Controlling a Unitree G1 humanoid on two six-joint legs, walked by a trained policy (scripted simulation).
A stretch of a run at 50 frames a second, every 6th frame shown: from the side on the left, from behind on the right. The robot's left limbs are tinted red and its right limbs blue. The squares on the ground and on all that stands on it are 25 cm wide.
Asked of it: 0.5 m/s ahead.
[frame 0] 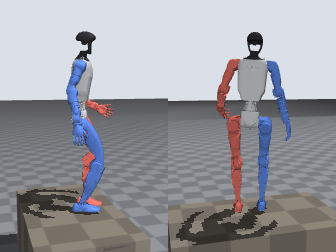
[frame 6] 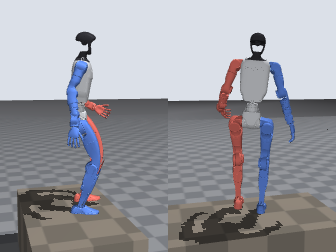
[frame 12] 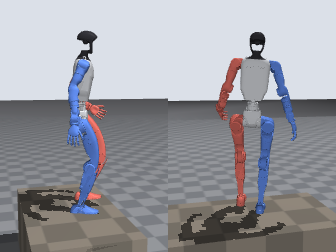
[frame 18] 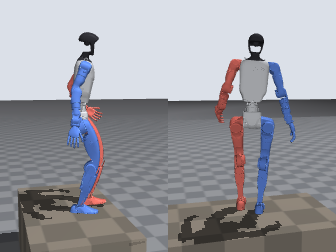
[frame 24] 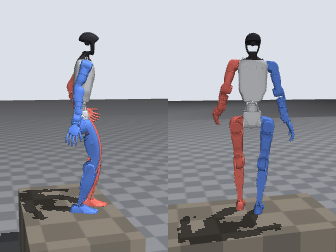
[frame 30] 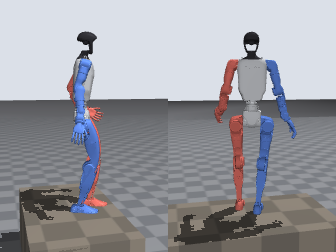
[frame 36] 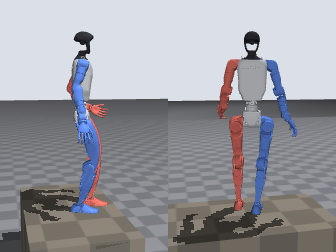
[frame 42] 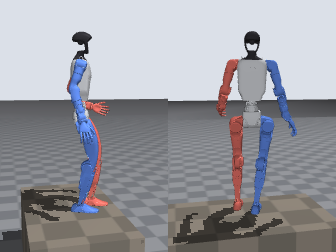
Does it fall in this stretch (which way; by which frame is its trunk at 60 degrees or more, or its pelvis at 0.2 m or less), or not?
no
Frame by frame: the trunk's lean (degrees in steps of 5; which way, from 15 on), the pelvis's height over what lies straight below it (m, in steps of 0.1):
0: 5, 0.8
6: 10, 0.8
12: 5, 0.8
18: 10, 0.8
24: 10, 0.8
30: 5, 0.8
36: 5, 0.8
42: 0, 0.8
